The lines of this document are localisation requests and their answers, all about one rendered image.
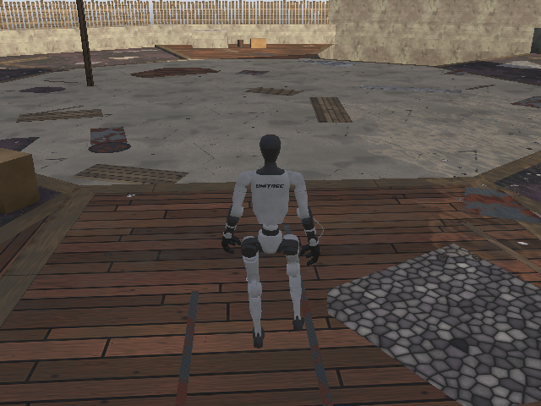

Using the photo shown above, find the right robot hand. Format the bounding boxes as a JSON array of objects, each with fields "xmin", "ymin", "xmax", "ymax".
[{"xmin": 300, "ymin": 244, "xmax": 320, "ymax": 266}]

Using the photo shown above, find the right robot upper arm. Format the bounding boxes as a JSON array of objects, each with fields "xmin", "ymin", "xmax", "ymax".
[{"xmin": 288, "ymin": 171, "xmax": 310, "ymax": 219}]

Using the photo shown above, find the left robot upper arm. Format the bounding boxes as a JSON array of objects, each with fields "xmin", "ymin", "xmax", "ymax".
[{"xmin": 230, "ymin": 171, "xmax": 253, "ymax": 217}]

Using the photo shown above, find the right robot forearm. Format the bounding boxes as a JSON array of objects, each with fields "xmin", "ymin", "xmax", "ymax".
[{"xmin": 302, "ymin": 206, "xmax": 319, "ymax": 246}]

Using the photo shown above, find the left robot forearm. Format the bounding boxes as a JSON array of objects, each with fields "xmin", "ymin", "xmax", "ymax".
[{"xmin": 223, "ymin": 205, "xmax": 239, "ymax": 239}]

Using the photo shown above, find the right robot thigh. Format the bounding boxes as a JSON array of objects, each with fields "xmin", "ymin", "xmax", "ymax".
[{"xmin": 281, "ymin": 234, "xmax": 299, "ymax": 277}]

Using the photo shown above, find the left robot hand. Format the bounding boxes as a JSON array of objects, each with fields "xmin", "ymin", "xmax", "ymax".
[{"xmin": 221, "ymin": 236, "xmax": 241, "ymax": 254}]

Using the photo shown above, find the right robot shin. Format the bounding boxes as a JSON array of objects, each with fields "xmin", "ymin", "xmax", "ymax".
[{"xmin": 289, "ymin": 263, "xmax": 302, "ymax": 320}]

